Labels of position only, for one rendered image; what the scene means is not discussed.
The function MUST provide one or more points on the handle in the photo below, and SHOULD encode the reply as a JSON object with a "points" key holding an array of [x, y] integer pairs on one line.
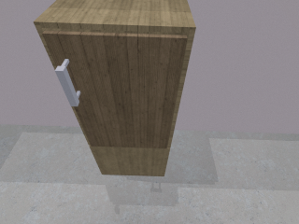
{"points": [[67, 85]]}

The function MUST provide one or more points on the cupboard door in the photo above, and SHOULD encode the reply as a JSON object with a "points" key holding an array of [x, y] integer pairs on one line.
{"points": [[128, 84]]}

